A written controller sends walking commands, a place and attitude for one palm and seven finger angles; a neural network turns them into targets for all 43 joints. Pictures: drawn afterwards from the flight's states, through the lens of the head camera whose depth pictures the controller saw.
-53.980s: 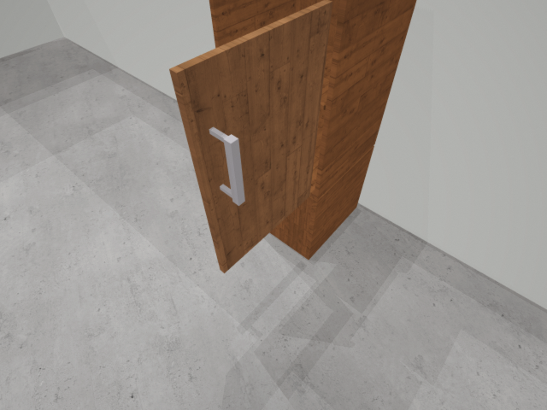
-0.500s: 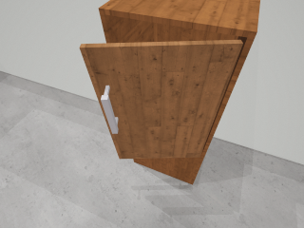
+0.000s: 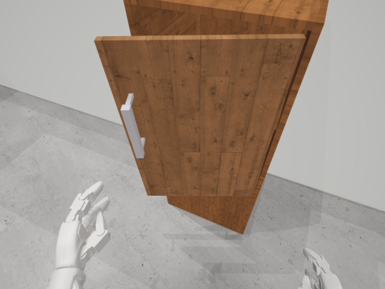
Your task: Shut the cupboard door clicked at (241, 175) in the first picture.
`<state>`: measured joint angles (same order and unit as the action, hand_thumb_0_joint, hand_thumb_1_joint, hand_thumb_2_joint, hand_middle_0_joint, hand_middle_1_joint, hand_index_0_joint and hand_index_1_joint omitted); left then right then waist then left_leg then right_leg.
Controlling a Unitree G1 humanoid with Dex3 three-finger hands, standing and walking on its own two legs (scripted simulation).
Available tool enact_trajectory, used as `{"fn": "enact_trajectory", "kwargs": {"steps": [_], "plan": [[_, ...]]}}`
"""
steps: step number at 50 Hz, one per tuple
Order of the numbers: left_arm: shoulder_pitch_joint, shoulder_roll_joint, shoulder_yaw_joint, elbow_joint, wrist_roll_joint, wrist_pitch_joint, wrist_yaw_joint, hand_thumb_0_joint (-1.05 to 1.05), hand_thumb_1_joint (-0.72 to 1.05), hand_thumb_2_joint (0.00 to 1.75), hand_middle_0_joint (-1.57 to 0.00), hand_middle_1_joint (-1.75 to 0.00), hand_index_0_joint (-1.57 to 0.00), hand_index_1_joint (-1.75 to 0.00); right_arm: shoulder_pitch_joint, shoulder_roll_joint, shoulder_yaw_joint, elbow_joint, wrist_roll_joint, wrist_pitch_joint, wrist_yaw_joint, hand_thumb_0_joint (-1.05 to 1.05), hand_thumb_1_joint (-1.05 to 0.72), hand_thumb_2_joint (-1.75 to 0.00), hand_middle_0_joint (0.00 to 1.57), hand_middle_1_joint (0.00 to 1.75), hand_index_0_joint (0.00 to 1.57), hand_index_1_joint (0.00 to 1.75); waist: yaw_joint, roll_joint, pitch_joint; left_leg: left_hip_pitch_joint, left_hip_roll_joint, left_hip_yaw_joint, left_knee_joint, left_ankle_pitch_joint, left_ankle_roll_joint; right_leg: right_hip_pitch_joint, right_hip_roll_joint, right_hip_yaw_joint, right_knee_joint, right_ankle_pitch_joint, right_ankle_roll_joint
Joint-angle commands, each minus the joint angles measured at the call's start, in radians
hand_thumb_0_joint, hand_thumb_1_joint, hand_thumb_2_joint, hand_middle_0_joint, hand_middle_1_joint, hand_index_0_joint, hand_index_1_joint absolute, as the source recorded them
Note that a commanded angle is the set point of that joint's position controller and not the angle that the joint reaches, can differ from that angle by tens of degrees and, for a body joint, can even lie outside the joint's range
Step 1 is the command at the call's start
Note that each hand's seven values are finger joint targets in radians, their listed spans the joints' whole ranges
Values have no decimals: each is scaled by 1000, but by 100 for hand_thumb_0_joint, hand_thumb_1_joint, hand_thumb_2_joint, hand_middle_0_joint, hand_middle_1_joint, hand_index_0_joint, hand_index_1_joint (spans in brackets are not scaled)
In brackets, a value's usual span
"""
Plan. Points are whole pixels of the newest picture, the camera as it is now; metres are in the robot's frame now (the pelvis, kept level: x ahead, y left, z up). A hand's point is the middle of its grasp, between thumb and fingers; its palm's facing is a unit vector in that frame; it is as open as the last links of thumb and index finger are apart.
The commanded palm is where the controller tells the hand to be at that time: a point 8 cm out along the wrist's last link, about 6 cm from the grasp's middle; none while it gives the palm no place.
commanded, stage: raise the hand and make a fist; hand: left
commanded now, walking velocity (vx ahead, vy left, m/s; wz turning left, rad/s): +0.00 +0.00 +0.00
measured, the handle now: (135, 128) +0.46 +0.16 +0.08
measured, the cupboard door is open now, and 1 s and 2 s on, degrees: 23 23 23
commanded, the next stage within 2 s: bring the fist close to the handle in 1.68 s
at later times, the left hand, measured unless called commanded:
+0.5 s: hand (99, 260) +0.18 +0.18 +0.02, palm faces -0.02 -1.00 -0.03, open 4.6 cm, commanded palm +0.15 +0.24 +0.02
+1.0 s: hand (77, 241) +0.20 +0.21 +0.06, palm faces +0.02 -1.00 -0.04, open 3.1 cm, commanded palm +0.18 +0.27 +0.06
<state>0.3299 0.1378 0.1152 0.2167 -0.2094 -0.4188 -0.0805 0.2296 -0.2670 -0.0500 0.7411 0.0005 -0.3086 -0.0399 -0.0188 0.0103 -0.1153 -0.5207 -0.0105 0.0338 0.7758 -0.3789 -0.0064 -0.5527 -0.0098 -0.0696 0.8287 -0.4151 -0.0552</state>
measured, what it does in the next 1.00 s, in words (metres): stands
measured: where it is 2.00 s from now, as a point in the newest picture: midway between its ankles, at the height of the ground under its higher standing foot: outside the picture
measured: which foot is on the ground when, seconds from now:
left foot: down 0.00-1.00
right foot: down 0.00-1.00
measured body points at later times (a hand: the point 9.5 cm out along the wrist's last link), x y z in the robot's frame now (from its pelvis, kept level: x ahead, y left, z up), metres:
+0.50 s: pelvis -0.03 +0.02 -0.04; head +0.02 +0.01 +0.40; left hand +0.18 +0.24 +0.02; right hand +0.14 -0.19 -0.13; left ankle +0.00 +0.13 -0.70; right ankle +0.00 -0.08 -0.70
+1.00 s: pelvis -0.01 +0.04 -0.02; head +0.02 +0.04 +0.43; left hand +0.19 +0.27 +0.06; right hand +0.19 -0.19 -0.08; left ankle +0.00 +0.13 -0.70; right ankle +0.00 -0.08 -0.70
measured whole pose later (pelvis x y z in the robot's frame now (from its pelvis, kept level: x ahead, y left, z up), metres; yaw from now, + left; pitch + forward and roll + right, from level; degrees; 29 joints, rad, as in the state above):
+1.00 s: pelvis -0.01 +0.04 -0.02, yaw +0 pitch +9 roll -2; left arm 0.43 0.23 0.11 -0.17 -0.25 -0.29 -0.18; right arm 0.25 -0.24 0.04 0.47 0.02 -0.21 -0.06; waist 0.02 0.04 -0.11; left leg -0.67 -0.01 -0.01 0.99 -0.48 0.04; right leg -0.64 0.00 -0.09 0.93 -0.45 -0.02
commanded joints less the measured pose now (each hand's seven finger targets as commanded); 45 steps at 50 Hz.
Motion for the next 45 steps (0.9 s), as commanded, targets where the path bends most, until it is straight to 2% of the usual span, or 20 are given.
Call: {"fn": "enact_trajectory", "kwargs": {"steps": [1, 3, 4, 6, 8, 10, 11, 12, 14, 18, 21, 22, 24, 26, 28, 30, 35, 38, 39, 45], "plan": [[314, 110, 111, -3, -67, -284, -259, 0, 90, 90, -42, -54, -42, -54, -76, -76, -53, -233, 9, -37, 44, 0, -90, -90, 20, 30, 20, 30, 96, -166, -109, -281, -49, -22, 185, 115, -14, 39, -75, 197, 45, 345, 61], [250, 168, 131, -131, -84, -234, -285, 0, 90, 90, -46, -58, -46, -58, -133, -89, -48, -334, 21, -8, 37, 0, -90, -90, 20, 30, 20, 30, 106, -57, -151, -322, -61, 9, 214, 59, 7, 29, -80, 249, 18, 152, 55], [201, 163, 117, -189, -92, -190, -273, 0, 90, 90, -47, -60, -47, -60, -143, -88, -42, -371, 25, 4, 29, 0, -90, -90, 20, 30, 20, 30, 95, -37, -138, -324, -59, 7, 216, 36, 14, 6, -75, 255, -4, 66, 53], [60, 182, 117, -319, -102, -151, -219, 0, 90, 90, -51, -64, -51, -64, -133, -84, -34, -404, 29, 17, 7, 0, -90, -90, 20, 30, 20, 30, 57, -84, -115, -346, -42, -14, 243, -55, 28, -81, -60, 276, -43, -165, 61], [-21, 175, 87, -492, -81, -168, -159, 0, 90, 90, -55, -68, -55, -68, -90, -77, -30, -411, 21, 16, -2, 0, -90, -90, 20, 30, 20, 30, 26, 11, -162, -295, -21, -29, 259, -35, 39, -125, -39, 234, -20, -166, 49], [-75, 169, 37, -589, -56, -197, -129, 0, 90, 90, -58, -72, -58, -72, -62, -80, -18, -400, 14, 7, -10, 0, -90, -90, 20, 30, 20, 30, -5, 47, -183, -260, -8, -48, 267, -11, 45, -169, -16, 187, 16, -114, 38], [-127, 168, 5, -627, -45, -209, -125, 0, 90, 90, -60, -74, -60, -74, -54, -88, -11, -391, 11, 3, -17, 0, -90, -90, 20, 30, 20, 30, -33, 25, -182, -253, 1, -62, 275, -5, 52, -198, -3, 163, 39, -96, 36], [-101, 158, -10, -607, -37, -209, -129, 0, 90, 90, -62, -76, -62, -76, -42, -91, -10, -379, 9, -3, -21, 0, -90, -90, 20, 30, 20, 30, -33, 33, -198, -239, 5, -70, 270, 2, 50, -210, 5, 137, 58, -69, 31], [-32, 143, -30, -542, -44, -171, -149, 0, 90, 90, -66, -80, -66, -80, -37, -93, -1, -371, 12, -5, -25, 0, -90, -90, 20, 30, 20, 30, -30, 43, -168, -258, 3, -75, 256, -16, 45, -211, 11, 112, 58, -72, 32], [86, 170, 16, -466, -57, -9, -173, 0, 90, 90, -73, -88, -73, -88, -47, -89, 6, -393, 30, 21, -34, 0, -90, -90, 20, 30, 20, 30, 17, -11, -187, -270, -3, -75, 201, -18, 41, -118, 4, 109, 9, -104, 40], [117, 206, 92, -489, -65, 70, -136, 0, 90, 90, -79, -94, -79, -94, -64, -73, 12, -401, 30, 37, -37, 0, -90, -90, 20, 30, 20, 30, 54, -16, -206, -245, -5, -79, 157, 20, 37, -44, 5, 89, 2, -68, 37], [124, 183, 86, -508, -68, 74, -122, 0, 90, 90, -81, -96, -81, -96, -56, -68, 13, -408, 28, 40, -37, 0, -90, -90, 20, 30, 20, 30, 53, -41, -209, -226, -2, -82, 141, 39, 37, -40, 6, 71, 8, -33, 39], [102, 176, 83, -549, -70, 54, -95, 0, 90, 90, -84, -100, -84, -100, -54, -65, 18, -402, 20, 38, -35, 0, -90, -90, 20, 30, 20, 30, 50, -16, -202, -203, -1, -86, 123, 56, 33, -43, 10, 47, 22, 7, 37], [107, 183, 92, -546, -67, 20, -76, 0, 90, 90, -88, -104, -88, -104, -59, -69, 20, -397, 15, 34, -35, 0, -90, -90, 20, 30, 20, 30, 52, -36, -168, -209, 1, -90, 115, 55, 33, -51, 15, 36, 27, 5, 31], [104, 159, 52, -549, -61, -13, -78, 0, 90, 90, -92, -108, -92, -108, -40, -76, 22, -392, 12, 25, -30, 0, -90, -90, 20, 30, 20, 30, 35, -2, -151, -192, 2, -88, 109, 39, 30, -86, 14, 28, 31, -4, 30], [103, 152, 30, -547, -56, -30, -85, 0, 90, 90, -95, -112, -95, -112, -29, -88, 19, -392, 13, 19, -28, 0, -90, -90, 20, 30, 20, 30, 23, -3, -142, -180, 4, -93, 99, 18, 29, -107, 17, 21, 30, -22, 29], [106, 180, 47, -572, -61, -7, -101, 0, 90, 90, -104, -122, -104, -122, -10, -100, 15, -403, 19, 24, -31, 0, -90, -90, 20, 30, 20, 30, 29, 10, -152, -142, 2, -93, 70, 44, 27, -69, 19, 13, 19, 22, 27], [102, 190, 63, -618, -60, 5, -90, 0, 90, 90, -110, -128, -110, -128, -5, -97, 16, -406, 18, 30, -31, 0, -90, -90, 20, 30, 20, 30, 37, 48, -182, -91, 4, -96, 55, 118, 22, -34, 23, 0, 28, 104, 22], [108, 186, 66, -603, -61, 13, -86, 0, 90, 90, -112, -130, -112, -130, -2, -96, 17, -405, 18, 35, -31, 0, -90, -90, 20, 30, 20, 30, 34, 32, -160, -89, 7, -99, 48, 125, 19, -38, 26, -6, 25, 113, 23], [66, 177, 46, -608, -55, 51, -92, 0, 90, 90, -123, -142, -123, -142, 6, -100, 26, -415, 21, 53, -26, 0, -90, -90, 20, 30, 20, 30, 23, 56, -133, -45, 11, -105, 23, 152, 12, -24, 32, -14, 6, 147, 23]]}}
